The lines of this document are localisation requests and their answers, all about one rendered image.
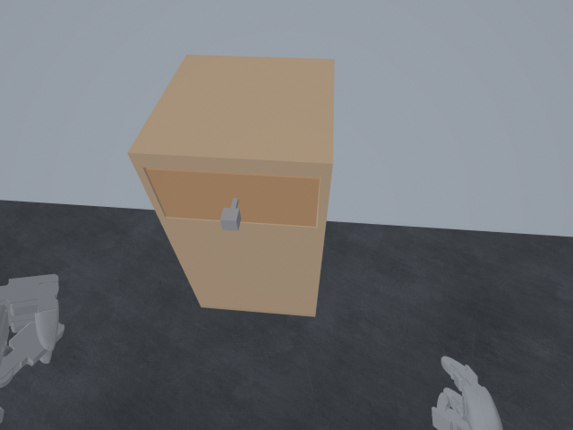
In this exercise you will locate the right robot hand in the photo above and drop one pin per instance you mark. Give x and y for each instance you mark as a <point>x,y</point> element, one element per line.
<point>474,410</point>

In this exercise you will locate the left robot hand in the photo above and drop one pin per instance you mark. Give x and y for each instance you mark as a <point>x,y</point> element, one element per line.
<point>30,307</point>

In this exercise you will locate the cabinet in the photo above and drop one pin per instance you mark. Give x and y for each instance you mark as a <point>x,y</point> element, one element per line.
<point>253,115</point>

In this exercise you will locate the handle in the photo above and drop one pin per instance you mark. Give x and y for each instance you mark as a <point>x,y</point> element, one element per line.
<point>231,217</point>

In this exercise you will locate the drawer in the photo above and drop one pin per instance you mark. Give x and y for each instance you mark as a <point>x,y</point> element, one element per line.
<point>273,199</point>

